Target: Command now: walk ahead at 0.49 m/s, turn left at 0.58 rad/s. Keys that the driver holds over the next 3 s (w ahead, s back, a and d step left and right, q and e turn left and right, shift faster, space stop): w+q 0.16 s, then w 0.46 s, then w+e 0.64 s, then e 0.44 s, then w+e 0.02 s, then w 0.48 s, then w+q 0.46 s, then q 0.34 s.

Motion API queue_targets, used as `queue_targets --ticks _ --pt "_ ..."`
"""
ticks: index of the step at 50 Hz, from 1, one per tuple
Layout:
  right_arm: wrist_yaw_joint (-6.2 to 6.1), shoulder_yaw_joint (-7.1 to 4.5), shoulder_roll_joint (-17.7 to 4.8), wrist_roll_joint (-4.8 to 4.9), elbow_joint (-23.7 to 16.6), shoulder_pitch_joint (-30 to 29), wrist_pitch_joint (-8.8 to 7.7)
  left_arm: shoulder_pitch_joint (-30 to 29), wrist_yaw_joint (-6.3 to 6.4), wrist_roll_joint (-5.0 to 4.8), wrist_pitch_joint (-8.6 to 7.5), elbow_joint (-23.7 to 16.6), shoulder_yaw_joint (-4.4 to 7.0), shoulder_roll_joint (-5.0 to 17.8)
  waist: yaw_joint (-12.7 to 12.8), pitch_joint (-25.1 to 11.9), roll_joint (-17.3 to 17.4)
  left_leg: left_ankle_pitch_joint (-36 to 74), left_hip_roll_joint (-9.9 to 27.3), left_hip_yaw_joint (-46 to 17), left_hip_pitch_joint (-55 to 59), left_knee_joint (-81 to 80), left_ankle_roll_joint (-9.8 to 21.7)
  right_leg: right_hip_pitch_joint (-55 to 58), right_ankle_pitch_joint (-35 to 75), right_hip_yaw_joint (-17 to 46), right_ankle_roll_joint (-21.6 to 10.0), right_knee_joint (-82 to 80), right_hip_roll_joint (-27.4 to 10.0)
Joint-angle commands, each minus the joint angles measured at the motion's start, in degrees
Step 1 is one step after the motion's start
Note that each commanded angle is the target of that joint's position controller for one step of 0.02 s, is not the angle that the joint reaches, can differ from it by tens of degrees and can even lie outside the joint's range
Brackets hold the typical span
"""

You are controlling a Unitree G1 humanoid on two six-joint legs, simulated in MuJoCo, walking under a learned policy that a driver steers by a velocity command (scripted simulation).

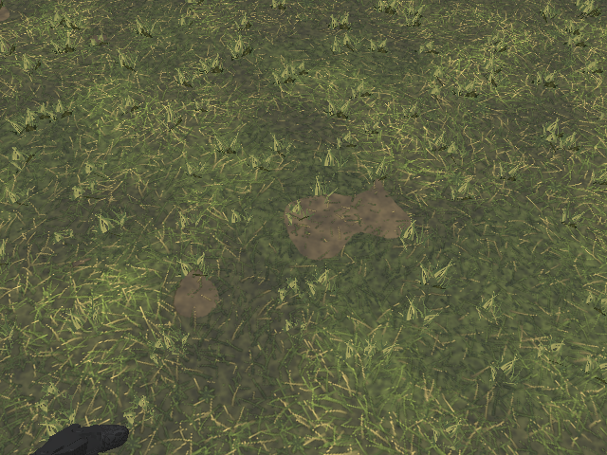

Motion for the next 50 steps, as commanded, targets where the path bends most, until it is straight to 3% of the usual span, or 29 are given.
queue_targets --ticks 1,5,6,7,8,9,10,11,12,13,14,16,19,21,25,28,30,31,32,33,34,35,36,37,38,39,42,45,50 --pt "-0.65 -2.83 -9.8 0.57 -2.3 1.5 -0.26 -6.8 -0.74 -0.88 -1.46 -5.2 0.74 3.8 -1.0 -1.4 6.4 5.7 12.4 -11.2 -5.1 -4.6 7.0 9.4 3.8 -2.8 0.0 -7.1 4.3" --pt "-1.06 -2.83 -9.3 0.43 -1.7 1.6 0.73 -4.9 -1.57 -1.39 -2.41 -5.1 2.14 6.6 1.1 -2.4 9.4 7.9 14.8 -18.0 1.9 2.6 5.6 13.9 -5.8 -1.5 -2.7 -12.2 5.4" --pt "-1.02 -2.61 -8.5 0.32 -2.0 0.7 0.92 -0.7 -1.37 -1.42 -2.65 -4.1 2.74 7.3 3.5 -3.7 10.0 10.0 13.8 -18.0 1.3 5.6 4.5 19.7 -6.2 -2.6 -4.2 -14.5 5.6" --pt "-0.78 -1.73 -6.1 0.02 -2.5 0.5 0.76 5.6 -0.94 -0.80 -2.96 -3.2 3.66 9.1 6.7 -8.7 8.7 11.5 10.9 -15.4 -1.3 14.1 2.6 31.0 -6.4 -0.7 -7.0 -14.9 2.2" --pt "-0.62 -0.37 -2.4 -1.15 -3.6 1.7 0.51 14.9 -0.35 -0.16 -2.82 -2.6 4.50 12.5 9.5 -17.8 0.8 -0.6 6.7 -9.3 -9.5 31.0 0.1 47.2 -9.0 10.1 -10.8 -13.7 -8.8" --pt "-0.63 0.21 -1.2 1.00 -4.7 9.6 -0.04 18.6 -0.98 0.14 -2.01 0.3 5.31 15.3 5.6 -22.2 -19.2 -22.0 0.8 -3.4 -30.0 47.1 -3.2 61.4 -24.3 37.8 -19.8 -19.8 -19.2" --pt "-0.97 -0.83 -7.3 1.49 -2.6 8.3 0.01 16.8 -1.31 -1.02 -1.76 -0.9 4.07 9.0 7.2 -16.5 -10.3 -18.3 5.5 -4.9 -35.6 53.4 -4.2 57.5 -35.2 38.4 -18.2 -22.5 -18.2" --pt "-0.92 -1.45 -9.4 0.87 -3.1 1.9 0.21 14.8 -1.13 -1.12 -1.39 -0.9 3.25 6.0 8.7 -9.2 -5.0 -12.6 6.9 -3.3 -36.5 54.2 -4.6 50.7 -31.7 28.5 -15.8 -23.0 -15.2" --pt "-0.98 -1.31 -8.4 0.10 -3.8 -1.5 0.25 12.4 -1.20 -0.54 -1.05 -1.0 2.75 5.4 7.8 -5.3 -1.0 -8.9 8.5 -1.6 -34.7 52.8 -4.9 44.0 -23.5 21.8 -14.9 -23.9 -12.5" --pt "-0.75 -1.33 -7.4 -0.47 -4.6 -3.9 -0.04 11.2 -1.22 -0.35 -0.87 -0.4 2.45 4.5 7.0 -2.1 -0.6 -6.6 9.7 -1.4 -34.1 49.9 -5.0 39.4 -17.1 17.2 -15.1 -25.2 -10.3" --pt "-0.36 -1.21 -6.2 -0.20 -4.8 -3.8 -0.13 10.8 -1.14 0.03 -0.99 0.0 2.13 4.0 5.6 -1.4 -2.3 -5.3 10.9 -0.9 -31.6 47.9 -4.8 36.2 -13.4 13.5 -14.8 -26.5 -8.6" --pt "0.03 -0.70 -4.0 -0.05 -4.3 -3.0 -0.01 11.1 -1.30 -0.55 -1.34 1.2 2.03 3.4 4.5 -1.6 -3.9 -4.9 11.5 1.2 -29.8 44.0 -5.1 34.2 -8.2 9.2 -15.7 -28.3 -7.2" --pt "0.33 0.25 -2.4 -0.91 -5.6 -7.3 -0.21 11.9 -1.27 -1.27 -1.37 3.0 2.71 6.1 4.8 -0.6 -2.8 -0.7 13.0 3.4 -31.1 34.7 -6.0 33.5 -1.8 5.3 -17.3 -30.7 -7.7" --pt "0.80 0.82 -1.6 -0.93 -6.2 -10.8 -0.80 12.4 -1.17 -1.50 -0.95 3.8 2.88 7.2 6.0 -0.4 -2.3 5.5 13.3 4.7 -29.4 26.9 -6.1 33.3 0.0 1.9 -16.6 -31.3 -6.7" --pt "1.68 1.06 -1.8 -0.26 -7.7 -18.1 -1.60 16.3 -1.11 -2.24 -0.07 6.2 3.00 9.0 8.5 0.5 -2.5 13.1 11.4 7.0 -24.0 15.6 -5.8 33.6 0.1 -1.5 -15.0 -30.8 -6.5" --pt "2.28 0.59 -3.1 0.06 -9.1 -20.8 -1.81 18.0 -1.00 -2.66 0.76 7.8 3.18 9.8 8.1 1.4 -3.1 10.3 10.6 6.9 -23.0 11.5 -3.9 37.9 1.5 -0.8 -13.9 -29.0 -9.0" --pt "2.39 -0.18 -4.7 -0.18 -8.6 -17.8 -1.98 17.4 -0.70 -2.73 1.45 8.3 3.42 10.8 5.3 -0.4 -3.3 7.8 9.0 8.2 -16.9 8.7 -2.0 39.8 10.5 -1.8 -12.6 -24.3 -9.3" --pt "2.10 -1.20 -6.4 -0.52 -6.8 -12.0 -1.92 16.9 -0.52 -2.77 1.73 8.3 3.27 10.6 1.9 -4.0 -2.6 8.3 7.5 9.7 -8.0 6.8 -0.6 38.6 18.6 -4.1 -11.3 -17.2 -7.3" --pt "1.47 -2.59 -9.2 -0.83 -4.5 -3.3 -1.79 17.3 -0.39 -2.27 1.73 8.0 2.49 9.0 -2.0 -9.7 -1.2 8.8 9.6 7.5 6.2 7.4 1.3 32.1 17.3 -5.7 -9.4 -5.7 -4.5" --pt "0.73 -3.89 -14.9 -2.29 -3.8 5.1 -1.42 20.4 -0.57 -1.04 1.04 5.8 0.60 3.7 -3.3 -19.4 9.6 6.2 25.2 -12.9 28.5 8.1 7.9 12.3 -3.6 -8.9 -5.7 16.5 1.9" --pt "0.85 -3.54 -14.0 -1.61 -3.2 7.0 -1.09 23.2 -0.64 -1.53 0.10 6.4 -0.16 1.9 -2.7 -24.7 17.4 -3.8 31.8 -31.6 32.4 -0.4 11.9 1.3 -36.1 -2.4 -4.9 28.1 7.1" --pt "0.89 -2.33 -9.9 -1.10 -2.8 4.9 -1.25 18.4 -0.84 -3.22 -0.17 6.0 1.66 7.7 -3.3 -16.4 11.5 -9.2 29.7 -26.7 25.8 -2.4 9.4 -4.0 -33.6 0.7 -5.3 33.1 4.1" --pt "0.95 -1.67 -8.3 -0.71 -2.8 0.9 -1.46 14.7 -0.87 -3.66 -0.20 4.8 1.98 8.4 -1.7 -9.5 9.8 -7.1 27.8 -18.5 17.8 -4.0 7.5 -4.9 -28.0 -0.9 -5.7 31.9 1.7" --pt "1.17 -1.11 -6.4 -1.02 -2.7 -2.8 -1.76 13.1 -0.63 -2.90 0.08 4.7 2.03 7.6 0.2 -6.0 7.5 -3.2 25.3 -13.0 11.1 -6.1 6.4 -2.9 -23.4 -1.6 -5.4 29.4 -0.3" --pt "1.39 -0.76 -4.8 -1.41 -2.7 -5.3 -2.27 13.7 -0.52 -2.41 0.78 5.1 2.30 6.9 2.2 -3.6 8.2 0.7 23.2 -8.2 6.0 -8.3 5.6 -0.1 -19.8 -1.3 -5.1 27.2 -1.7" --pt "1.49 -0.79 -4.3 -1.77 -2.2 -6.7 -2.85 15.3 -0.53 -2.53 1.58 5.6 2.21 5.7 3.7 -3.2 9.4 3.5 22.1 -4.9 2.5 -10.3 5.3 3.2 -17.3 -1.1 -4.6 26.7 -2.5" --pt "1.27 -1.30 -4.5 -2.17 -0.2 -7.3 -4.23 15.1 -0.35 -2.62 3.08 5.7 2.18 3.5 4.9 -1.3 7.0 12.8 21.4 2.8 -0.6 -12.9 5.4 2.8 -11.9 -0.2 -3.5 25.0 -2.2" --pt "0.54 -1.63 -5.4 -2.38 1.8 -5.9 -4.31 11.1 -0.55 -2.26 2.97 4.2 2.20 2.9 4.2 0.3 5.4 18.0 20.9 8.1 1.6 -13.5 5.0 -0.7 -3.9 0.8 -3.0 17.0 -1.5" --pt "-0.45 -2.14 -7.9 -1.63 4.2 -2.9 -3.41 1.6 -2.45 -1.92 2.52 0.6 1.14 1.0 0.5 3.2 3.4 19.6 21.4 14.3 5.8 -14.3 3.5 0.0 4.2 -4.5 -4.4 2.2 -0.6"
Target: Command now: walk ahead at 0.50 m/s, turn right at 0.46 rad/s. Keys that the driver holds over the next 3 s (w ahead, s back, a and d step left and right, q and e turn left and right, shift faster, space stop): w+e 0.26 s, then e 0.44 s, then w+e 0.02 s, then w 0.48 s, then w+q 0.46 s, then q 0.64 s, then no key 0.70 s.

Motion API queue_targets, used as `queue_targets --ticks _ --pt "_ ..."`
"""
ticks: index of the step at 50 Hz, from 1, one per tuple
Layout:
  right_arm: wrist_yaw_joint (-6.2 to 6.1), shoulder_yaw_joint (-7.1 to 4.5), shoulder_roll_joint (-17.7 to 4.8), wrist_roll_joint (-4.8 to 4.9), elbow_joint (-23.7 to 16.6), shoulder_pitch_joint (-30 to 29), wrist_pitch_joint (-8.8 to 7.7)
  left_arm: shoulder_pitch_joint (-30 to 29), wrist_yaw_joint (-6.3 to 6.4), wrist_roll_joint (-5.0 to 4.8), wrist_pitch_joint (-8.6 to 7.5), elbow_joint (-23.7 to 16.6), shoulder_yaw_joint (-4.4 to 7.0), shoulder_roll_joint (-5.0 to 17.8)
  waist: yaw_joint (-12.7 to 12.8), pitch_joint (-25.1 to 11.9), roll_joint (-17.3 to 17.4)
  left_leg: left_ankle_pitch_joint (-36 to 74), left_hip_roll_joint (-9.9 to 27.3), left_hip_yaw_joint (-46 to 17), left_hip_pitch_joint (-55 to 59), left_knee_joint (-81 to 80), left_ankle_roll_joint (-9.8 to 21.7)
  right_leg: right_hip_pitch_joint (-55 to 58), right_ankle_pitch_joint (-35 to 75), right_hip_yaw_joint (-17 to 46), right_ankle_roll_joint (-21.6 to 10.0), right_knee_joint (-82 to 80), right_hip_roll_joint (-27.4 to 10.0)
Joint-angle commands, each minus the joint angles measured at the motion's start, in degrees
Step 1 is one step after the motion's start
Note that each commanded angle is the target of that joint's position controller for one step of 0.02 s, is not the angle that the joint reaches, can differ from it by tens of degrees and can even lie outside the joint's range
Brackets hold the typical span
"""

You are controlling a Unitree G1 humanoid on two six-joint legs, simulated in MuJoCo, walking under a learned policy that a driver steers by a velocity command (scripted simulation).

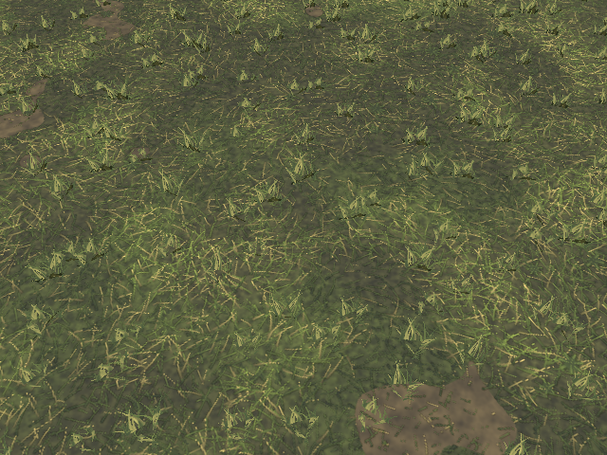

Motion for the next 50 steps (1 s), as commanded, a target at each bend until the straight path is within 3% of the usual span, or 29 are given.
queue_targets --ticks 1,4,6,8,9,10,11,12,13,14,15,16,18,22,26,28,30,31,32,33,34,35,36,38,39,43,46,48,50 --pt "-0.71 -2.11 -9.3 0.56 -2.7 -1.6 -0.28 -6.4 -1.23 0.10 -0.72 -5.9 -0.43 1.0 -0.6 4.8 4.0 21.5 17.4 -3.3 -1.5 -5.3 6.1 -0.6 2.8 -2.4 -1.1 -6.2 -0.3" --pt "-0.90 -2.43 -10.1 1.24 -1.2 0.6 1.31 -10.3 -2.45 0.01 -0.76 -8.9 -0.53 1.1 -1.5 5.3 4.1 27.9 19.2 -1.7 5.5 -1.6 5.6 -3.0 -2.7 -5.1 -2.8 -9.6 0.6" --pt "-1.29 -2.73 -11.4 1.46 -1.3 -0.2 2.27 -9.7 -3.04 -0.06 -0.61 -10.2 0.00 2.1 0.2 3.2 5.8 43.9 19.3 0.2 7.4 4.0 4.4 1.7 -8.2 -8.5 -4.7 -10.5 3.4" --pt "-1.95 -3.16 -13.1 1.61 -1.8 -1.1 3.15 -3.1 -2.98 -0.13 -0.16 -9.7 1.51 4.8 4.6 -2.0 8.3 60.9 18.8 1.3 7.4 15.6 3.3 12.0 -13.7 -11.3 -7.3 -10.0 7.6" --pt "-2.21 -3.11 -13.3 1.85 -2.1 -2.3 3.40 5.0 -2.40 -0.21 -0.06 -8.0 3.11 7.5 9.3 -6.3 7.6 60.2 17.2 2.3 3.0 26.7 2.0 24.0 -11.5 -11.1 -9.4 -13.6 9.7" --pt "-2.40 -2.49 -12.1 1.38 -3.1 -2.3 2.89 14.2 -1.18 -0.12 0.53 -6.0 4.99 11.7 13.7 -11.3 3.2 44.1 14.6 2.1 -10.2 43.1 -0.3 41.8 -9.9 -2.0 -12.5 -16.3 5.3" --pt "-1.16 0.27 -3.0 -0.66 -6.0 3.3 1.21 12.8 -0.53 -0.41 0.30 -6.3 5.69 17.4 6.3 -15.1 -11.4 -15.5 2.0 -2.1 -37.5 63.7 -4.1 61.2 -15.4 30.2 -23.0 -19.6 -10.1" --pt "-0.07 -0.07 -7.0 1.12 -6.7 -1.4 -1.31 14.8 -0.55 0.08 -0.50 -7.6 4.49 13.3 10.2 -22.9 -5.5 -20.4 0.6 -15.9 -44.2 70.6 -3.5 65.1 -20.5 44.1 -26.2 -27.3 -14.2" --pt "0.48 -0.77 -9.5 3.22 -8.8 -7.3 -2.52 12.8 -0.59 0.48 -1.11 -7.2 3.66 10.4 10.9 -14.7 -2.6 -14.6 3.8 -17.0 -48.3 68.4 -2.2 59.8 -17.3 35.0 -22.7 -28.9 -12.2" --pt "0.24 -0.48 -9.0 2.79 -9.3 -8.7 -3.08 8.5 -0.58 0.33 -1.39 -7.8 3.18 9.0 8.0 -8.3 1.6 -10.1 6.0 -16.3 -46.4 63.1 -1.9 50.3 -6.9 27.1 -20.4 -28.8 -9.6" --pt "-0.26 -0.85 -9.2 1.21 -8.6 -8.6 -2.93 4.1 -0.50 0.52 -1.43 -8.9 2.76 7.6 5.3 -4.8 3.7 -8.3 7.5 -15.6 -42.8 58.6 -2.8 42.3 5.0 21.1 -18.7 -28.5 -7.4" --pt "-0.42 -1.32 -9.9 0.40 -8.4 -7.3 -2.15 1.9 -0.17 1.07 -1.37 -10.0 2.32 6.4 3.4 -4.0 3.4 -7.4 8.4 -15.7 -38.4 56.8 -3.6 36.8 13.6 17.2 -18.2 -29.0 -5.8" --pt "-0.62 -1.15 -8.3 -0.23 -8.4 -5.7 -0.50 0.8 0.38 1.15 -1.27 -10.0 2.51 7.3 1.5 -3.6 3.0 -6.4 8.1 -14.4 -34.6 51.8 -5.9 30.3 23.7 13.3 -18.0 -29.5 -4.3" --pt "-1.10 0.23 -5.0 -0.37 -9.4 -10.0 0.88 2.0 2.09 0.35 0.33 -8.5 3.32 9.8 2.6 -5.2 -0.5 5.5 3.6 -11.8 -28.6 34.8 -8.2 23.5 26.8 6.1 -13.9 -26.7 1.7" --pt "-0.23 0.14 -6.0 0.62 -11.0 -16.1 1.26 4.5 3.11 -0.12 2.41 -7.5 3.31 9.5 5.3 -7.2 -3.1 13.8 0.6 -13.4 -25.0 23.0 -8.0 25.6 14.1 10.6 -10.4 -23.3 1.8" --pt "-0.04 -0.62 -7.7 0.51 -11.2 -16.1 1.14 4.1 3.37 0.05 2.83 -7.6 3.18 8.8 4.7 -7.1 -3.7 11.4 0.6 -15.7 -24.5 19.2 -7.0 28.6 9.1 15.6 -9.6 -20.1 0.7" --pt "-0.02 -1.32 -8.6 0.19 -10.7 -13.2 0.44 1.4 3.57 0.08 2.88 -8.6 2.91 8.0 2.1 -6.5 -4.8 13.9 1.5 -15.9 -20.8 13.2 -5.0 29.5 4.5 18.5 -8.0 -15.3 1.6" --pt "-0.33 -1.69 -9.8 -0.48 -10.5 -11.1 -0.02 1.4 3.47 0.37 2.69 -9.3 2.34 6.1 1.4 -8.3 -3.1 22.3 5.4 -17.3 -14.2 10.1 -2.8 27.8 -0.8 17.3 -5.9 -9.6 4.5" --pt "-1.07 -2.07 -12.7 -1.42 -11.0 -8.6 0.14 3.6 3.40 1.51 2.44 -10.1 1.25 2.8 1.9 -13.3 6.3 42.2 17.1 -27.2 -2.2 11.9 1.6 20.6 -21.4 10.9 -2.9 4.2 9.8" --pt "-1.00 -2.32 -13.7 -2.40 -10.1 -7.3 1.35 13.6 3.05 0.45 2.47 -10.2 1.00 2.9 6.7 -18.8 20.7 46.2 29.6 -45.8 7.6 10.8 13.3 9.1 -46.3 7.0 -0.1 15.6 14.8" --pt "-1.01 -1.93 -10.4 -0.47 -11.3 -9.8 2.13 15.5 2.94 0.26 2.97 -7.8 2.35 8.8 6.3 -17.1 15.3 31.7 29.4 -47.6 4.3 9.5 14.5 6.1 -42.5 6.9 2.1 23.1 9.7" --pt "-1.23 -1.01 -7.1 -0.21 -12.3 -11.4 2.69 10.0 3.15 -0.19 3.97 -7.6 3.38 11.6 4.1 -11.9 10.4 23.6 24.7 -38.3 -0.3 9.3 11.6 4.8 -37.8 5.0 3.4 26.3 7.9" --pt "-1.32 -0.66 -6.3 -0.35 -12.3 -12.5 3.46 8.0 3.51 -0.23 5.01 -7.6 3.50 10.9 4.2 -10.1 7.3 9.7 20.9 -33.2 -4.4 7.2 9.0 4.7 -33.3 3.4 3.8 26.0 6.3" --pt "-1.52 -0.88 -7.9 -0.05 -11.3 -13.5 4.08 6.4 3.32 0.40 5.66 -8.9 2.70 7.8 4.5 -5.4 10.8 -4.9 16.2 -27.9 -13.5 1.9 7.5 6.9 -28.4 0.0 3.8 22.7 5.3" --pt "-1.62 -1.06 -8.2 -0.03 -10.9 -12.9 4.00 6.8 3.02 0.55 5.36 -8.9 2.17 6.1 4.3 -5.0 12.2 -8.0 14.7 -25.6 -15.0 0.2 7.3 8.7 -27.7 -1.8 3.6 20.3 5.7" --pt "-1.12 -1.63 -9.2 1.02 -9.7 -11.5 2.84 4.7 2.17 1.25 3.00 -8.9 0.82 3.5 3.0 -5.8 11.0 -10.1 15.9 -23.5 -15.0 -2.5 9.1 14.8 -27.0 -3.2 1.0 4.7 4.2" --pt "-0.20 -2.13 -10.8 1.79 -8.6 -10.9 2.70 4.2 1.52 1.11 1.78 -8.1 0.62 4.1 2.7 -5.0 11.6 -9.6 16.8 -22.5 -16.3 -2.9 9.7 21.0 -24.9 -5.0 -0.7 -5.7 4.4" --pt "0.25 -2.17 -11.3 2.58 -7.8 -10.5 3.19 6.0 1.17 0.81 1.30 -7.0 0.75 4.3 4.1 -4.0 10.7 -13.1 16.8 -22.0 -18.5 -2.0 9.1 26.0 -20.7 -6.6 -2.2 -13.9 5.2" --pt "0.40 -1.58 -9.8 2.79 -7.2 -10.2 3.63 9.6 1.10 0.88 1.02 -5.0 0.83 4.0 6.2 -3.2 9.3 -17.3 14.5 -19.8 -23.8 1.6 6.6 34.4 -18.7 -7.6 -4.1 -20.9 6.5"
Over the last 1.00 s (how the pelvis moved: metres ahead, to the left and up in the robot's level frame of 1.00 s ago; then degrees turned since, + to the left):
0.53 0.08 0.00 3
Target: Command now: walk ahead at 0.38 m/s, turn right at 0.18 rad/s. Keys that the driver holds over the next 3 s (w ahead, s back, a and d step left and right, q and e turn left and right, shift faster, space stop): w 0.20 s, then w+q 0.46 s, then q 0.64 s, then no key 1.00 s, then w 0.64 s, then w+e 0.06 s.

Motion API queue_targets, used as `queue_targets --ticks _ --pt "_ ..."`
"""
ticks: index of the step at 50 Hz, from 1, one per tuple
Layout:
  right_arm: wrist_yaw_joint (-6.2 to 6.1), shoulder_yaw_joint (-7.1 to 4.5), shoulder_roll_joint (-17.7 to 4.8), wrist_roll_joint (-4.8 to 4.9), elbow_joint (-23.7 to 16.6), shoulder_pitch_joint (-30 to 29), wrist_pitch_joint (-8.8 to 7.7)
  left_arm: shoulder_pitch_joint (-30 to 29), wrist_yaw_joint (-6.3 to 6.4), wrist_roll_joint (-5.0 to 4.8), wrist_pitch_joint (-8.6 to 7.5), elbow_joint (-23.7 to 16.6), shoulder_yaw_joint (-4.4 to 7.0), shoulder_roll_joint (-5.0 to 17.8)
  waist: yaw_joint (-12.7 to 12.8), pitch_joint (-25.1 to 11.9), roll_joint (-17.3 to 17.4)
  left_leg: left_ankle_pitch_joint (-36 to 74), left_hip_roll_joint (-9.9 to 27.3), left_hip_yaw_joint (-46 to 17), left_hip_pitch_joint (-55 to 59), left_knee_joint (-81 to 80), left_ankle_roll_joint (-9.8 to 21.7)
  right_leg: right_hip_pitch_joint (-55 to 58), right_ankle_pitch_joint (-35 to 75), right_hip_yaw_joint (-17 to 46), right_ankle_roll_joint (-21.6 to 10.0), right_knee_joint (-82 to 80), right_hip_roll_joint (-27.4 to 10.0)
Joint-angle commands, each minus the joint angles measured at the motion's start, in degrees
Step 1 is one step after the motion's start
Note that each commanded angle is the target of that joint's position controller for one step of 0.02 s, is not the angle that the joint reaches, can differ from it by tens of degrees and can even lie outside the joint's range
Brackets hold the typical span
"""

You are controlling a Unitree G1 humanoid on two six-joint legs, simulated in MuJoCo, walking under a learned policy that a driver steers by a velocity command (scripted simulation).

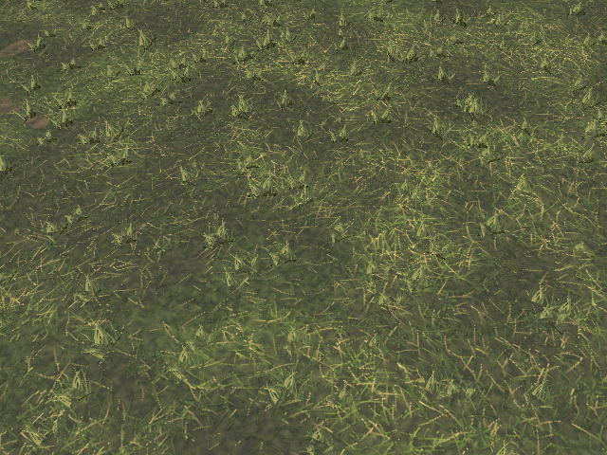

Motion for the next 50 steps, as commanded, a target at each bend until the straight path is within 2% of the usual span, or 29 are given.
queue_targets --ticks 1,2,3,4,5,6,8,13,16,19,21,23,24,25,26,27,28,29,31,33,35,38,41,45,46,47,48,49,50 --pt "0.41 -0.74 -5.2 -0.01 -4.2 -6.1 -0.86 9.2 0.15 -0.11 -1.22 0.0 1.86 5.6 6.3 -1.0 3.9 -21.5 8.3 -9.4 -12.6 -3.0 5.4 17.5 -0.2 2.2 -3.6 -9.6 -1.2" --pt "1.12 0.94 0.4 -1.28 -5.7 -8.2 -1.56 14.7 0.73 0.25 -1.36 0.6 2.44 8.9 7.7 -2.6 -8.2 -20.3 2.0 -1.9 -21.6 16.6 0.8 23.8 -9.7 19.6 -7.5 -16.8 -13.6" --pt "1.03 -0.07 -2.9 -0.29 -8.0 -9.8 -2.72 13.8 0.33 0.83 -1.63 0.2 4.20 15.6 7.4 3.9 -15.5 -21.3 -1.4 -1.4 -34.7 25.9 0.3 20.0 -23.2 36.4 -14.8 -24.1 -21.6" --pt "0.86 -1.23 -7.1 0.33 -7.7 -10.7 -3.55 11.4 0.40 0.92 -2.73 -0.5 3.46 12.2 6.8 7.3 -10.3 -17.3 2.3 -5.5 -37.4 31.8 0.7 18.2 -23.9 36.0 -15.3 -25.2 -20.9" --pt "1.12 -1.56 -7.6 0.45 -6.8 -9.1 -3.85 9.1 0.45 0.64 -3.57 -0.6 2.60 9.6 5.0 7.8 -9.7 -11.6 3.2 -6.5 -39.2 32.8 0.9 19.3 -19.0 31.5 -13.4 -24.6 -18.7" --pt "1.21 -1.55 -7.0 -0.27 -5.5 -8.0 -3.93 8.1 0.34 0.30 -4.02 -1.0 2.16 8.3 4.4 6.5 -8.4 -8.1 4.1 -6.2 -38.4 32.7 0.5 20.2 -12.5 26.9 -11.8 -24.3 -16.5" --pt "1.55 -1.36 -5.8 -1.22 -5.0 -8.6 -4.10 7.6 0.45 0.26 -4.07 -0.8 1.76 7.4 4.2 5.7 -6.5 -1.0 4.6 -5.2 -35.5 30.5 -1.0 19.2 0.7 19.5 -10.0 -24.9 -13.8" --pt "2.44 0.39 -1.7 -0.31 -5.9 -13.4 -3.36 9.5 0.77 0.41 -4.09 1.0 2.20 8.3 5.9 5.6 -6.8 11.3 2.8 -1.9 -24.9 17.9 -3.0 13.9 14.4 5.7 -8.1 -25.4 -9.7" --pt "3.24 0.87 -1.5 0.16 -7.6 -17.2 -3.12 11.7 0.65 0.08 -4.22 2.9 2.63 9.3 7.3 7.5 -6.5 12.5 2.1 -1.6 -22.8 12.5 -1.5 14.9 14.7 3.3 -7.8 -25.5 -11.8" --pt "4.10 0.79 -2.5 0.22 -9.0 -18.7 -3.10 11.6 0.70 -0.42 -3.95 4.2 3.03 9.8 6.6 8.6 -6.0 8.7 1.6 -1.9 -22.8 9.8 1.4 19.4 19.8 1.3 -6.8 -23.5 -14.4" --pt "4.34 0.11 -4.0 -0.28 -9.0 -16.2 -3.13 10.4 1.07 -0.41 -3.52 4.2 3.40 10.9 4.5 5.6 -7.0 4.4 -0.9 0.4 -17.1 9.1 3.6 22.1 38.5 -1.1 -5.2 -17.6 -14.5" --pt "3.68 -2.29 -8.0 -0.37 -5.5 -2.8 -2.77 9.4 1.82 -0.03 -2.63 3.6 3.42 11.4 -2.6 -3.7 -6.7 4.2 -5.7 3.5 1.8 8.0 6.5 19.7 57.6 -5.6 -2.4 0.6 -11.6" --pt "2.80 -3.70 -11.5 -0.08 -3.8 6.0 -2.35 10.4 2.39 0.80 -2.80 2.4 2.93 10.8 -6.1 -9.4 -2.8 5.0 -0.5 -5.7 19.8 9.3 9.1 6.4 46.2 -6.0 -0.2 16.0 -9.9" --pt "2.62 -4.83 -17.6 0.04 -3.5 9.4 -2.41 17.5 1.15 1.86 -4.19 0.0 -0.02 2.2 -1.4 -18.4 14.6 -8.6 16.2 -39.9 41.1 3.9 21.4 -18.6 -1.5 -3.4 4.3 39.9 1.6" --pt "2.37 -3.52 -12.3 0.27 -3.7 10.6 -2.34 12.1 0.55 0.17 -6.31 0.6 0.77 6.8 -5.0 -23.0 10.1 -15.2 17.8 -51.1 42.8 -5.4 21.2 -24.3 -11.9 7.5 3.7 47.0 3.0" --pt "1.97 -3.00 -10.7 -0.33 -3.8 7.5 -2.45 5.5 0.07 -2.03 -7.46 -1.7 1.55 9.5 -5.4 -13.1 8.0 -11.5 16.2 -42.1 36.2 -6.2 18.1 -29.1 -8.4 7.7 2.6 47.5 0.0" --pt "1.66 -2.73 -9.8 -0.41 -4.5 4.2 -2.62 2.3 0.37 -1.62 -8.26 -2.7 1.06 8.8 -3.7 -8.1 2.2 -5.7 13.7 -35.4 27.4 -6.3 16.4 -27.7 -4.1 7.1 1.8 43.5 -2.5" --pt "1.50 -2.33 -8.5 -0.68 -5.2 0.9 -2.62 0.8 0.79 -0.14 -8.47 -2.9 1.30 8.7 -1.3 -3.9 -0.5 0.9 11.5 -30.3 18.7 -7.1 15.5 -25.0 -1.7 6.4 1.9 38.5 -4.0" --pt "1.13 -1.86 -6.9 -1.48 -6.8 -2.3 -2.66 2.6 0.90 0.82 -7.35 -3.1 1.78 8.4 2.3 -2.0 2.1 6.2 8.8 -26.3 9.4 -9.9 15.7 -18.9 0.5 6.6 2.6 34.1 -5.5" --pt "0.72 -1.99 -6.9 -0.95 -6.6 -2.5 -2.86 3.4 0.90 1.25 -6.14 -3.1 1.50 6.9 3.4 -0.4 2.7 8.8 8.0 -23.4 3.8 -11.6 16.5 -17.6 1.2 5.4 4.1 29.7 -5.6" --pt "0.06 -2.45 -8.5 -1.12 -6.3 -2.1 -2.84 -0.2 1.22 1.77 -5.61 -4.6 1.13 5.8 3.2 2.3 2.3 21.2 6.7 -19.3 -1.0 -11.1 15.9 -17.0 5.4 3.9 5.7 22.8 -4.3" --pt "-1.00 -3.00 -9.4 -0.40 -5.1 0.0 -1.50 -6.5 0.96 1.95 -5.97 -5.8 0.31 3.6 0.8 0.7 3.1 27.3 1.7 -13.9 -4.2 -6.7 11.3 -10.2 18.5 2.2 6.3 8.5 0.2" --pt "-1.83 -3.16 -9.5 0.22 -3.9 3.1 0.17 -10.7 0.28 0.68 -5.88 -6.8 0.64 4.6 -0.9 -1.3 4.5 20.5 2.3 -18.2 -0.8 -3.3 9.2 -7.0 23.0 3.7 6.3 0.4 3.2" --pt "-2.53 -2.99 -7.8 -0.08 -5.5 -0.1 1.38 -6.3 0.06 1.02 -6.21 -6.0 2.28 7.7 3.0 -3.1 6.1 15.7 2.6 -25.3 5.3 7.5 5.8 -1.9 21.5 6.4 3.3 -7.8 2.2" --pt "-2.37 -2.34 -5.6 -0.35 -6.4 0.0 1.30 -3.7 0.37 1.79 -6.54 -5.8 2.61 8.9 4.0 -6.1 4.0 11.4 -0.6 -23.6 3.8 14.7 3.7 5.7 28.5 7.6 1.0 -10.3 -1.8" --pt "-2.12 -1.13 -1.7 -1.71 -7.2 4.5 1.07 -1.3 0.94 2.73 -6.26 -6.5 2.88 11.7 2.4 -12.7 -7.4 -15.4 -5.9 -17.7 -5.1 30.2 0.7 20.2 50.0 18.2 -3.8 -6.3 -14.8" --pt "-1.68 -0.73 -3.0 -0.41 -6.8 14.1 0.95 0.3 0.84 2.71 -4.95 -5.8 3.01 11.7 -0.7 -19.3 -19.2 -35.1 -9.5 -13.8 -16.6 42.8 -1.6 30.5 49.4 35.7 -14.7 -6.7 -27.0" --pt "-1.71 -2.06 -8.5 0.03 -5.1 14.0 1.61 -1.9 0.76 1.36 -4.04 -6.7 2.75 9.0 0.1 -17.2 -12.4 -29.5 -4.6 -13.3 -19.4 49.3 -3.7 25.7 33.9 37.3 -14.7 -9.4 -25.6" --pt "-2.04 -3.01 -10.9 0.28 -5.8 7.5 2.74 -3.7 1.08 1.37 -3.28 -7.6 1.90 6.1 2.1 -11.6 -7.7 -24.4 -2.9 -11.1 -21.0 52.0 -5.2 20.8 24.7 29.2 -11.9 -10.5 -21.0"
Over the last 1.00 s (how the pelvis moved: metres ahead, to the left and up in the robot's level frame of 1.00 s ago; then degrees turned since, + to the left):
0.40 -0.07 0.00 -31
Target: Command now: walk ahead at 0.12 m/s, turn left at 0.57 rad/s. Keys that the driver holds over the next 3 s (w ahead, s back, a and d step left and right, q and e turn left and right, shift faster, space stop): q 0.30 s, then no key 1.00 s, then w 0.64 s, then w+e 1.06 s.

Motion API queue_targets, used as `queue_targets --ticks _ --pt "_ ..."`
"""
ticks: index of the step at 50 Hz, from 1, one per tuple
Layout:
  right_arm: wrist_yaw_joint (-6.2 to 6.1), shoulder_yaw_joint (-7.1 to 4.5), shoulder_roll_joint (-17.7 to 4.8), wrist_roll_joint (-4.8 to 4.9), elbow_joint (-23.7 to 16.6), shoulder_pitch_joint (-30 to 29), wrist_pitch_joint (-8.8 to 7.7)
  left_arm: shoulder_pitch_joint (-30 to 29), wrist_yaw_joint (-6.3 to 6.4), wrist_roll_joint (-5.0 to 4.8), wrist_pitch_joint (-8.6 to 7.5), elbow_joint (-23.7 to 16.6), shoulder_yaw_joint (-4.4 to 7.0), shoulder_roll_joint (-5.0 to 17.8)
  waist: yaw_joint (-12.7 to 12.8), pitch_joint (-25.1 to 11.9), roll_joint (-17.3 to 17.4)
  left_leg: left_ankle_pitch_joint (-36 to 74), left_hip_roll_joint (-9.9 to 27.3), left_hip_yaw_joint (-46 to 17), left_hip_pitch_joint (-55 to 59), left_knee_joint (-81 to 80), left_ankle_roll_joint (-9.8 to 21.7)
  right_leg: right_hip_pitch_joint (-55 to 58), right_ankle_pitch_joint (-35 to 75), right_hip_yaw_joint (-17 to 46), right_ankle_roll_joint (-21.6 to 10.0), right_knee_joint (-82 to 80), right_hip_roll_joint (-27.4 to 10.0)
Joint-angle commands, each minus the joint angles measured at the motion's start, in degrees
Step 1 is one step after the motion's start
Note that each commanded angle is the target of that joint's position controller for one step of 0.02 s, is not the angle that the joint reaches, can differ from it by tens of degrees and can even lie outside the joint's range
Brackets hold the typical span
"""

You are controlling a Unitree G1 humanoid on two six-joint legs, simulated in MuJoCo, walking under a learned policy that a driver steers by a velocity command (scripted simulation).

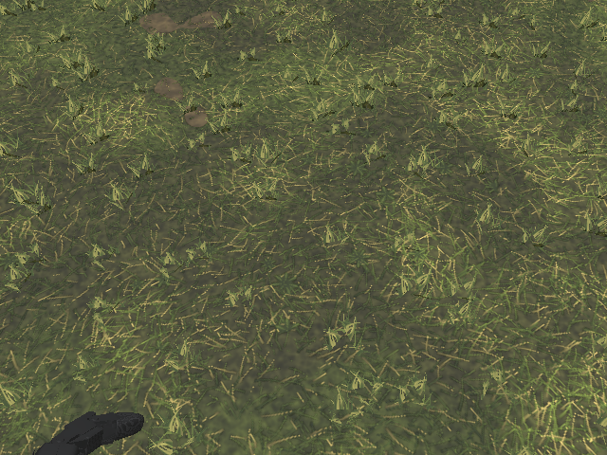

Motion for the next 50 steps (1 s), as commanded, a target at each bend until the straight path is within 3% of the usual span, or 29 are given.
queue_targets --ticks 1,2,3,4,8,14,16,17,18,19,20,21,22,23,25,27,29,32,34,35,36,37,38,39,40,44,50 --pt "-0.63 -2.42 -9.1 0.51 -3.6 3.0 1.84 3.9 0.73 -0.07 1.78 -3.8 1.90 6.0 3.4 -11.6 -6.2 2.4 6.6 3.0 -17.2 17.1 -4.3 24.7 5.8 21.0 -10.8 -9.4 -20.5" --pt "-0.96 -2.56 -8.6 0.25 -4.5 1.7 2.77 1.6 0.86 -0.03 2.29 -3.6 1.81 6.2 2.7 -8.3 -7.3 4.6 7.9 3.7 -16.1 15.9 -4.8 19.0 2.4 17.2 -10.4 -11.1 -18.5" --pt "-0.89 -2.20 -6.8 0.23 -4.7 2.1 3.28 0.6 1.00 0.31 2.59 -3.3 2.11 7.3 2.0 -6.1 -9.2 6.5 8.0 5.7 -12.9 14.0 -5.0 13.9 2.2 12.4 -10.0 -13.1 -15.9" --pt "-0.89 -1.93 -5.2 0.16 -4.9 2.7 3.40 0.3 1.11 0.54 2.64 -2.9 2.31 7.3 1.9 -5.6 -10.3 7.6 7.8 7.1 -11.1 11.7 -5.1 12.1 2.8 9.1 -10.1 -14.0 -14.5" --pt "-0.34 -1.19 -3.0 -0.48 -6.7 -0.4 2.99 1.1 1.50 -0.11 2.89 -1.5 3.08 8.1 3.3 -8.3 -9.4 9.6 10.2 8.3 -8.9 1.8 -4.6 15.6 7.4 5.4 -12.8 -14.1 -17.5" --pt "1.47 -1.44 -4.3 -0.42 -8.3 -2.7 3.17 0.4 0.86 -1.32 3.92 0.0 4.24 10.8 3.7 -8.2 -10.0 12.6 10.3 11.7 -1.0 -12.5 -1.2 15.4 2.5 1.6 -11.9 -13.3 -19.7" --pt "1.93 -1.68 -3.9 -0.63 -7.6 -0.2 3.08 -0.1 0.81 -2.40 4.29 0.9 4.31 10.9 1.7 -8.1 -9.2 17.7 8.7 13.6 5.0 -22.9 1.2 13.9 0.9 -0.4 -9.3 -9.5 -18.9" --pt "1.83 -2.07 -4.6 -0.96 -6.6 1.9 2.97 1.9 0.77 -2.77 4.53 2.1 4.01 9.6 1.2 -7.9 -7.4 20.4 7.4 13.0 9.9 -28.1 2.9 10.8 -2.1 -2.3 -6.4 -5.8 -17.0" --pt "1.29 -2.94 -8.0 -1.18 -6.6 3.4 2.81 4.7 0.32 -2.19 4.73 3.2 3.27 6.6 2.0 -6.5 2.5 28.5 13.9 2.1 15.3 -36.0 6.4 3.2 -11.0 -7.9 -0.7 4.9 -12.4" --pt "0.42 -3.79 -14.0 -1.45 -8.7 0.9 2.76 3.8 0.02 0.07 4.52 0.3 2.35 4.6 3.7 -4.4 18.6 39.4 28.4 -17.2 16.9 -39.0 16.3 -11.5 -30.9 -11.0 5.0 18.5 -3.1" --pt "0.66 -3.21 -12.1 -3.64 -9.2 1.5 1.51 -1.9 0.71 -0.43 4.39 -0.3 3.57 8.1 -1.1 -6.0 11.9 37.3 29.6 -17.4 10.9 -40.5 20.3 -10.7 -32.2 -2.0 4.7 29.8 -3.3" --pt "0.77 -2.41 -10.3 -3.95 -8.7 -1.1 0.41 -1.4 0.88 -1.58 4.68 0.3 4.00 8.7 0.9 -5.3 8.9 34.6 26.5 -12.0 9.1 -40.4 17.8 -9.8 -27.6 -0.1 3.9 33.3 -4.1" --pt "0.76 -1.99 -8.5 -2.83 -8.8 -4.8 -0.24 1.0 1.16 -1.60 5.07 2.0 4.20 8.3 2.9 -5.0 6.6 32.2 23.0 -7.8 9.1 -39.8 14.4 -9.5 -23.0 0.3 3.8 33.3 -4.6" --pt "0.66 -1.16 -6.3 -1.86 -8.8 -7.1 -0.55 2.4 1.49 -1.00 5.42 3.3 4.34 8.4 3.6 -5.3 6.5 33.7 21.4 -5.4 9.8 -39.2 12.6 -9.1 -19.7 0.3 4.4 33.4 -4.9" --pt "0.30 0.19 -3.5 -2.00 -8.5 -8.2 -0.78 4.2 1.40 -1.03 5.49 4.3 4.22 7.6 4.8 -6.5 6.2 40.9 19.3 -1.8 8.6 -38.5 12.3 -4.5 -15.1 0.0 5.5 34.4 -4.4" --pt "0.17 0.49 -2.9 -2.26 -8.0 -8.2 -0.87 4.2 1.12 -1.63 5.38 4.6 3.59 6.2 4.6 -6.9 5.7 42.3 18.3 -0.1 11.0 -37.8 12.2 -2.8 -13.1 0.1 6.0 27.6 -4.9" --pt "0.11 0.27 -3.6 -2.12 -7.1 -7.3 -0.67 2.3 0.82 -1.56 5.31 4.2 2.69 4.7 3.2 -6.7 6.1 41.2 18.3 -0.4 12.3 -37.1 12.3 0.4 -13.7 0.0 6.1 18.9 -5.2" --pt "0.50 0.00 -4.6 -2.17 -5.6 -6.2 -0.18 1.9 0.52 -1.81 5.33 4.3 2.45 5.6 1.7 -5.7 6.6 38.9 19.6 -3.2 11.4 -36.7 14.0 5.4 -17.3 -0.9 5.8 11.0 -4.7" --pt "0.77 0.41 -3.8 -1.71 -4.7 -7.1 -0.14 3.3 0.49 -1.93 5.17 5.1 2.37 5.6 2.6 -4.9 6.0 37.8 19.3 -4.5 10.4 -36.0 13.6 9.0 -14.4 -1.2 5.2 3.5 -4.3" --pt "0.85 0.73 -3.1 -1.26 -4.1 -7.8 -0.18 4.9 0.39 -1.63 4.92 6.0 2.13 5.0 4.0 -4.6 5.1 37.2 18.2 -4.0 9.3 -35.3 12.3 12.8 -7.9 -1.5 4.5 -4.1 -4.0" --pt "0.90 0.97 -2.4 -1.12 -3.2 -6.7 -0.51 5.9 0.31 -0.86 4.59 6.5 1.97 5.5 4.6 -5.0 3.3 35.2 16.9 -3.6 7.5 -35.1 10.0 17.8 1.1 0.0 3.6 -9.1 -5.0" --pt "1.00 1.30 -1.4 -1.97 -2.7 -5.3 -1.12 6.8 0.51 -0.17 4.35 6.6 2.21 7.9 3.6 -6.6 -0.2 30.8 14.5 -2.0 5.6 -33.7 7.2 22.6 12.1 3.9 2.3 -8.2 -8.8" --pt "1.48 0.83 -2.1 -2.32 -2.6 -2.7 -1.74 5.7 0.58 -0.80 4.34 7.5 3.27 11.8 0.1 -6.6 -7.2 26.7 10.6 1.8 4.9 -34.3 5.2 22.0 11.7 3.1 0.0 -3.9 -9.3" --pt "1.43 0.91 -2.6 -2.60 -1.9 -5.5 -1.79 4.9 0.17 -1.26 4.19 7.5 2.78 8.3 2.6 -6.8 -7.0 24.3 8.9 4.1 7.9 -33.6 3.4 18.2 3.9 2.6 -0.9 -4.6 -7.9" --pt "1.32 0.69 -2.9 -2.34 -2.0 -8.0 -1.56 4.6 -0.04 -0.91 3.98 7.7 2.16 6.3 3.5 -5.4 -5.9 23.3 8.7 4.5 8.3 -32.7 3.0 16.4 0.4 2.5 -0.3 -5.5 -7.3" --pt "0.66 0.71 -1.3 -2.17 -0.9 -8.2 -0.13 4.6 0.20 -0.70 3.05 9.3 1.58 5.5 3.5 -3.5 -4.7 24.9 9.0 4.2 8.2 -32.9 3.7 14.9 -1.9 1.7 1.2 -6.1 -6.5" --pt "0.21 0.38 -0.9 -1.92 2.5 -7.1 -0.27 5.1 0.90 -0.88 3.05 11.7 1.23 5.6 3.8 -2.4 -2.0 25.3 8.9 4.5 8.2 -33.5 3.0 15.0 -3.5 1.5 1.0 -6.4 -5.9"
Over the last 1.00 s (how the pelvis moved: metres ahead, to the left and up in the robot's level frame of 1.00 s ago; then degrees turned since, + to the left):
0.46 0.05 -0.02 24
